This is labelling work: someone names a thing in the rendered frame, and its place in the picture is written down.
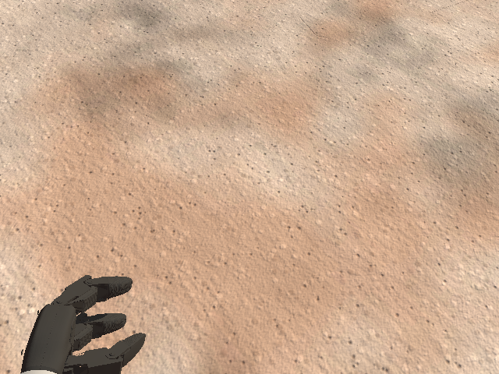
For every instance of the robot left hand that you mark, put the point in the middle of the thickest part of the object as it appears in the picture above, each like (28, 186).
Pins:
(58, 332)

